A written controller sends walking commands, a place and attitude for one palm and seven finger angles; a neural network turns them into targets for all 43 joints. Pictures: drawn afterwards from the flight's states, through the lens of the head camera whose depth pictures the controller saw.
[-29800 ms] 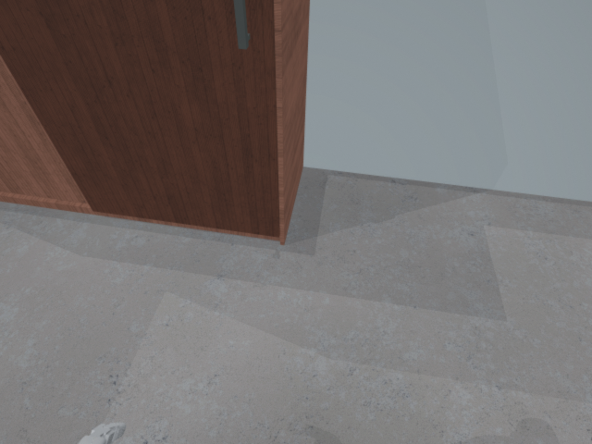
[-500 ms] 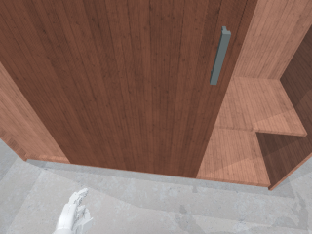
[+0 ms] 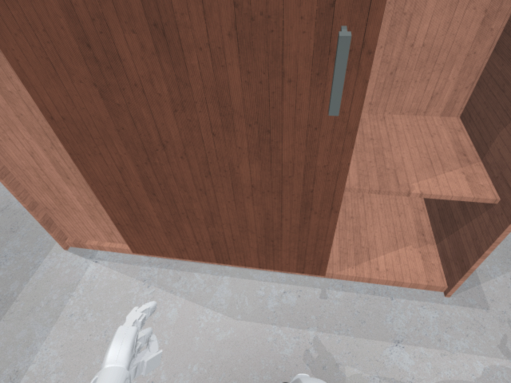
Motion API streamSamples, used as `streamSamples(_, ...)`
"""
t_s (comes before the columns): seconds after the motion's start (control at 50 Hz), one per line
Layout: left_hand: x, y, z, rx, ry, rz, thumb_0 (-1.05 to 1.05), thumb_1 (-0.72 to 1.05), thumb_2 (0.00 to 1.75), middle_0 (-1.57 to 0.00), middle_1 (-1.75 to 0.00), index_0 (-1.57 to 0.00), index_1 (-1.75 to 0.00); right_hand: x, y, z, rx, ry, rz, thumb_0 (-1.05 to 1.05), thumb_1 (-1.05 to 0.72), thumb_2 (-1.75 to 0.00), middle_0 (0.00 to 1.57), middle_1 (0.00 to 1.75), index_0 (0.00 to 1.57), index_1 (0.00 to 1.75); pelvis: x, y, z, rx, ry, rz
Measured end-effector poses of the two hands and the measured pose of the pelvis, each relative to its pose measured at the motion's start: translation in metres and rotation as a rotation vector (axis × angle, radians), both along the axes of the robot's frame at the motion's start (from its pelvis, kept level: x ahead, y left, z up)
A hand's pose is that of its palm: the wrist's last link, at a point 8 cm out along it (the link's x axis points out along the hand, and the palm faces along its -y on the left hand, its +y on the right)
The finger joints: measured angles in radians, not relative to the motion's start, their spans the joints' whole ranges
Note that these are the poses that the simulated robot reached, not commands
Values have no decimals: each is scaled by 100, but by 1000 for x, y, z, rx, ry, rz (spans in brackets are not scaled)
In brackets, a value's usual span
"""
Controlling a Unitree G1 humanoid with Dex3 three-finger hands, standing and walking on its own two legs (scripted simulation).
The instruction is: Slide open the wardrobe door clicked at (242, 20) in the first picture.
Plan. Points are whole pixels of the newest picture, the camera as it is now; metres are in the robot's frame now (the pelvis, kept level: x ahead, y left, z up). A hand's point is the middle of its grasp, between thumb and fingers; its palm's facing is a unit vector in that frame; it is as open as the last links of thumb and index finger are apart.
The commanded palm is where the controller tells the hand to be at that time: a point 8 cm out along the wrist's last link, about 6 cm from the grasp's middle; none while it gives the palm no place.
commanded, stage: stop stepping back and stand still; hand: right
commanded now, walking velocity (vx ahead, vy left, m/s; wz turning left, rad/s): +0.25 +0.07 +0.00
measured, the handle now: (338, 72) +0.64 -0.18 +0.18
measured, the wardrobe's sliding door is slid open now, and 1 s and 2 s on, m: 0.48 0.48 0.48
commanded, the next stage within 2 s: let the arm hang, fingers relaxed in 1.36 s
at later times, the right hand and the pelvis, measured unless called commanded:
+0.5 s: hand out of the picture +0.14 -0.34 +0.16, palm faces +0.46 +0.85 -0.26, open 7.4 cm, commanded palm +0.07 -0.37 +0.19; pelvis -0.08 -0.07 -0.01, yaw +2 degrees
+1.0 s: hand out of the picture +0.17 -0.36 +0.17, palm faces +0.43 +0.82 -0.37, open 7.4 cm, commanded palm +0.10 -0.40 +0.19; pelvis -0.05 -0.10 +0.00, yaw +2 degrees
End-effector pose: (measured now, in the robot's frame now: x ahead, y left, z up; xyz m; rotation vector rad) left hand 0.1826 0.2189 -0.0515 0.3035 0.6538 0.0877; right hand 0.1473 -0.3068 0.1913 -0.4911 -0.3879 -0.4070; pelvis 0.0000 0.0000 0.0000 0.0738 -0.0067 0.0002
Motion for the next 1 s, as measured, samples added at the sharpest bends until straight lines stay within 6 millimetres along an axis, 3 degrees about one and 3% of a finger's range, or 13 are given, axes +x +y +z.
streamSamples(0.14,-56,-3,4,41,22,97,2,90,90,-21,-30,-20,-30,5,-22,-15,47,35,50,1,-89,-89,21,31,22,30,-28,-20,1,3,-3,-5)
streamSamples(0.26,-104,-17,19,4,44,123,2,90,90,-21,-30,-20,-30,-32,-25,7,15,113,61,1,-89,-89,21,31,22,30,-47,-31,22,13,8,14)
streamSamples(0.36,-127,-17,-5,28,82,130,1,90,90,-21,-30,-20,-30,-59,-34,8,-47,71,73,1,-89,-89,21,31,22,30,-71,-45,3,-26,-5,72)
streamSamples(0.5,-151,-32,-19,59,73,209,2,90,90,-21,-30,-20,-30,-45,-72,-26,137,-6,-1,1,-89,-89,21,31,21,30,-80,-75,-13,-24,-24,37)
streamSamples(0.6,-164,-64,-10,-20,71,198,2,90,90,-21,-30,-20,-30,-46,-68,-12,64,51,73,1,-89,-89,21,31,21,30,-87,-78,2,-38,-28,50)
streamSamples(0.7,-163,-81,-13,-64,110,151,2,90,90,-21,-30,-20,-30,-60,-64,9,-58,91,87,1,-89,-89,21,31,21,30,-81,-79,9,-17,1,46)
streamSamples(0.78,-151,-77,-33,-48,145,131,1,90,90,-21,-30,-20,-30,-61,-78,2,-59,87,25,1,-89,-89,21,31,22,30,-80,-86,-2,-20,-2,45)
streamSamples(0.9,-124,-73,-31,4,109,157,2,90,90,-21,-30,-20,-30,-43,-99,-23,75,69,-34,1,-89,-89,21,31,22,30,-63,-101,-9,-41,-28,38)
streamSamples(1.0,-97,-86,-12,-17,38,119,2,90,90,-21,-30,-20,-30,-22,-92,-14,48,81,-2,1,-89,-89,21,31,21,30,-53,-100,2,-59,-9,28)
